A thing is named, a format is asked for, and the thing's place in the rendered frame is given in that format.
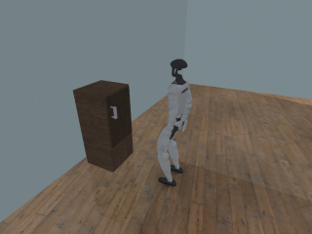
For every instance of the left robot upper arm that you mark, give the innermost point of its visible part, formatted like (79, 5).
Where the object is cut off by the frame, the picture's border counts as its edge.
(171, 93)

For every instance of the humanoid robot torso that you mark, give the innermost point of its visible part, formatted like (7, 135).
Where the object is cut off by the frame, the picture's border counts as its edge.
(181, 97)

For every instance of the left robot hand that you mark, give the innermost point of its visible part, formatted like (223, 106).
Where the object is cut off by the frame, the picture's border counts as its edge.
(166, 142)

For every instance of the right robot hand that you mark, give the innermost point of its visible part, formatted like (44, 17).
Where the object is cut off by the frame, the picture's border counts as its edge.
(184, 125)

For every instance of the right robot upper arm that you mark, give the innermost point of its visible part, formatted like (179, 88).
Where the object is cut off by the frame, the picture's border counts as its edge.
(189, 96)

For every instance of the handle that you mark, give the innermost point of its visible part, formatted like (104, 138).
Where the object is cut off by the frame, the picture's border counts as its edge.
(114, 112)

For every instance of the right robot shin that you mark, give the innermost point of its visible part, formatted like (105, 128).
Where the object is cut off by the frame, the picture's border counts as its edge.
(174, 155)

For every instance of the robot right forearm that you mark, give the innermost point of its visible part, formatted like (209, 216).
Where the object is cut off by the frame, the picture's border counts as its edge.
(186, 111)

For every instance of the cupboard door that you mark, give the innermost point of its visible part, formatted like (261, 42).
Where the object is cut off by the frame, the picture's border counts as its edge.
(121, 127)

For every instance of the robot left forearm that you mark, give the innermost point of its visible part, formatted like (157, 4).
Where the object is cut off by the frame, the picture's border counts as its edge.
(170, 125)

